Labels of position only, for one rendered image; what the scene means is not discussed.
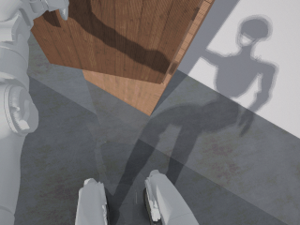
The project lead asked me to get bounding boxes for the robot right shin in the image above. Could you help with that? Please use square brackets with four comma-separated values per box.
[148, 170, 165, 221]

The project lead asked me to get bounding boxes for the left robot hand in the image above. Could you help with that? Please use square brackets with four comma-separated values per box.
[21, 0, 69, 21]

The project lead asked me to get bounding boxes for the right robot thigh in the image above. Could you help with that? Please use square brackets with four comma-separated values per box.
[144, 173, 199, 225]

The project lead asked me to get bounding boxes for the left robot upper arm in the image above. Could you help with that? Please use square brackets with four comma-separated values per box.
[0, 83, 39, 225]

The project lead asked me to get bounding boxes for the left robot forearm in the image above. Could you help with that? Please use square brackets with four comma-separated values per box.
[0, 0, 34, 92]

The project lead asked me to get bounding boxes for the cupboard door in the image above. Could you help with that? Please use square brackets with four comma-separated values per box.
[31, 0, 201, 84]

